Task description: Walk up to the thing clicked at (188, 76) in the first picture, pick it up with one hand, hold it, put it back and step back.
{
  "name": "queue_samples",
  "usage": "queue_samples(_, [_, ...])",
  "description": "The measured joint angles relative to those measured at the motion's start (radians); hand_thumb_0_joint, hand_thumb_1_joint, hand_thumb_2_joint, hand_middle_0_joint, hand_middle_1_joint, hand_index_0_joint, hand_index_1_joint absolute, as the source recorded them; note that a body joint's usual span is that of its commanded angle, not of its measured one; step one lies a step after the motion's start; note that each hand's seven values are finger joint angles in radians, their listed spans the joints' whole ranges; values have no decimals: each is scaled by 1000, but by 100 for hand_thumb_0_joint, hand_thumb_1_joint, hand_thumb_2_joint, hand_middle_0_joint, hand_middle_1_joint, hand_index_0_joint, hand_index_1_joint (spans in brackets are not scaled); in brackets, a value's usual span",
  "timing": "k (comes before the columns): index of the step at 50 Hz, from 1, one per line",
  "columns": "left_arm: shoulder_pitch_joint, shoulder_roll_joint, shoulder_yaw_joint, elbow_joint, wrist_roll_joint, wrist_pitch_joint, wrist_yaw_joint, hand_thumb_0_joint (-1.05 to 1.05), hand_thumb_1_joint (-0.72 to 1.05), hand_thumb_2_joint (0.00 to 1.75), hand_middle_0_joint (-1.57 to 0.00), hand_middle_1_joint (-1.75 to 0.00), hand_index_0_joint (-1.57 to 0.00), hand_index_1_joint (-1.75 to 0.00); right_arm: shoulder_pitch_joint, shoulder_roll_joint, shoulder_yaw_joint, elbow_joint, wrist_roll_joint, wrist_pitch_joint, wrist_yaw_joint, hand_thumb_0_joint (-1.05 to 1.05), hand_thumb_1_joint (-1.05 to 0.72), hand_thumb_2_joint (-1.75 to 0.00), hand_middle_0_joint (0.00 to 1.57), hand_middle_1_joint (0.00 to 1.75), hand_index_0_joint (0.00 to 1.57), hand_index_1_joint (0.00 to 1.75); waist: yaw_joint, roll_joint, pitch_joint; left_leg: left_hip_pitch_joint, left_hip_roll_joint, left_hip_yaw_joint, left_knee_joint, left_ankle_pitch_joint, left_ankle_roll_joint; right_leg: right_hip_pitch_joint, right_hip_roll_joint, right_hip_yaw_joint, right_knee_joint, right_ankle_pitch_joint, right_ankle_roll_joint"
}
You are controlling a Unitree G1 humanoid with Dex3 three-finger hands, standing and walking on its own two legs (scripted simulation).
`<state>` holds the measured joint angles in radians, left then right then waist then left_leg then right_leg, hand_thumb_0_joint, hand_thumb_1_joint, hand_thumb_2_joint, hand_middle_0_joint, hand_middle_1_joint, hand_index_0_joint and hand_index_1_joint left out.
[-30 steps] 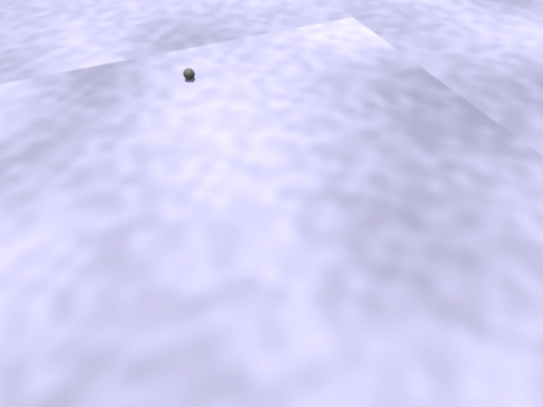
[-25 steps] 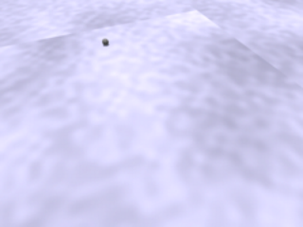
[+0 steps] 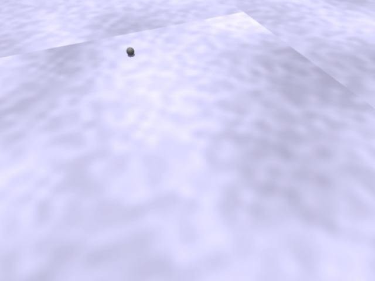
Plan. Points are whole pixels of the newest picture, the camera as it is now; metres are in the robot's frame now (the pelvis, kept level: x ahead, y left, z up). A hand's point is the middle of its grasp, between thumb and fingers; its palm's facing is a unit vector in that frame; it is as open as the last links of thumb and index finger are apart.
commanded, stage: stand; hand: left
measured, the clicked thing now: (130, 51) +2.28 +0.59 -0.74
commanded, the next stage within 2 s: walk up in 0.52 s
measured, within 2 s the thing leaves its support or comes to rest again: neither
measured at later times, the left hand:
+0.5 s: hand out of the picture +0.07 +0.25 -0.16, palm faces -0.02 -0.94 -0.34, open 7.4 cm
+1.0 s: hand out of the picture +0.14 +0.41 -0.18, palm faces +0.06 -0.92 -0.39, open 7.4 cm
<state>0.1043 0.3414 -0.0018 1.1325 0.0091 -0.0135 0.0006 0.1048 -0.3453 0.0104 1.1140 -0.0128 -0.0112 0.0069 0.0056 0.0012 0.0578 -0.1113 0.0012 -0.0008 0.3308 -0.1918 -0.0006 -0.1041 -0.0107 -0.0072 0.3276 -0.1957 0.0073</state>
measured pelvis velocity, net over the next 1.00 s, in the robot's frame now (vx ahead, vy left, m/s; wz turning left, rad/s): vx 0.14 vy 0.10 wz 0.10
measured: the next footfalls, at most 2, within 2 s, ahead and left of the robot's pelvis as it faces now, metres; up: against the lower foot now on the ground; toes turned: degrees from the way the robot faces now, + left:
left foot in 0.90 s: +0.20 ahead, +0.23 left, +0.00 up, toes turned +12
right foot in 1.36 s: +0.59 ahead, -0.01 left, +0.00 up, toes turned +1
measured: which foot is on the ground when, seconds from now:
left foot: down 0.00-0.62, up 0.64-0.88, down 0.90-1.00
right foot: down 0.00-0.92, up 0.94-1.00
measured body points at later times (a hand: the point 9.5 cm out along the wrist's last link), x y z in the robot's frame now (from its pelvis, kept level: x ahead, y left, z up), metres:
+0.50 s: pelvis +0.00 +0.00 +0.00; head +0.01 +0.00 +0.45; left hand +0.07 +0.30 -0.13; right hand +0.08 -0.30 -0.13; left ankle -0.01 +0.12 -0.75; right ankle -0.01 -0.12 -0.75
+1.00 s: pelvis +0.14 +0.10 -0.03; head +0.13 +0.12 +0.42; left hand +0.14 +0.45 -0.15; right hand +0.28 -0.23 -0.10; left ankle +0.17 +0.23 -0.75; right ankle +0.03 -0.07 -0.69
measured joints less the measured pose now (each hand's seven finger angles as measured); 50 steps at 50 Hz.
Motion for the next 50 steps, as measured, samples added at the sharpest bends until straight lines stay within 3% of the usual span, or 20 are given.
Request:
queue_samples(26, [6, 4, -2, -6, 2, -2, 1, 0, 90, 90, -20, -30, -21, -30, 6, -3, 0, 3, -1, 2, 2, 1, -90, -90, 20, 30, 20, 30, -1, -2, -9, 2, -1, -4, -7, 6, 1, 7, -1, -4, -14, 8, 1])
queue_samples(29, [35, 15, 26, -36, 16, -16, -38, 0, 90, 90, -20, -30, -21, -30, 44, -12, -35, -26, -13, -4, 43, 1, -90, -90, 20, 30, 20, 30, -2, -1, -40, -54, -5, -14, 101, -157, 36, -48, -4, -17, 101, -173, -25])
queue_samples(31, [58, 28, 42, -60, 23, -30, -55, 0, 90, 90, -20, -30, -21, -30, 70, -33, -52, -41, -19, -3, 62, 1, -90, -90, 20, 30, 20, 30, 1, 10, -66, -97, -2, -24, 175, -229, 45, -73, -1, -30, 148, -238, -41])
queue_samples(34, [79, 52, 60, -95, 29, -60, -58, 0, 90, 90, -20, -30, -21, -30, 83, -62, -74, -46, -26, 6, 69, 1, -90, -90, 20, 30, 20, 30, 14, 15, -66, -203, 4, -6, 373, -247, 27, -50, -14, -63, 107, -95, -39])
queue_samples(38, [130, 84, 71, -105, 32, -66, -53, 0, 90, 90, -20, -30, -21, -30, 65, -96, -91, -63, -20, 5, 94, 1, -90, -90, 20, 30, 20, 30, 46, 19, -49, -308, 43, -9, 473, -238, 16, 39, -31, -74, 33, -101, -22])
queue_samples(43, [174, 153, 80, -85, 33, -44, -62, 0, 90, 90, -20, -30, -21, -30, 58, -117, -107, -113, -13, -9, 124, 1, -90, -90, 20, 30, 20, 30, 46, -14, -63, -327, 104, 7, 331, -120, 5, 125, -79, -98, 25, -167, -1])
queue_samples(45, [180, 170, 82, -82, 30, -40, -66, 1, 90, 90, -20, -30, -21, -30, 63, -131, -117, -127, -13, -22, 123, 1, -90, -90, 20, 30, 20, 30, 41, -23, -70, -288, 103, 31, 262, -28, 3, 132, -107, -105, 100, -241, 0])
queue_samples(47, [177, 182, 82, -75, 26, -30, -63, 1, 90, 90, -20, -30, -21, -30, 50, -120, -128, -136, -21, -39, 107, 1, -90, -90, 20, 30, 20, 30, 34, -71, -56, -273, 59, 74, 322, -36, -7, 69, -167, -57, 323, -314, -37])
queue_samples(50, [153, 158, 56, -69, 21, -12, -61, 1, 90, 90, -20, -30, -20, -30, 71, -97, -117, -159, -7, -58, 92, 1, -91, -90, 20, 30, 20, 30, 0, -63, -55, -223, 49, 85, 333, -109, 13, -123, -84, 14, 706, -307, -62])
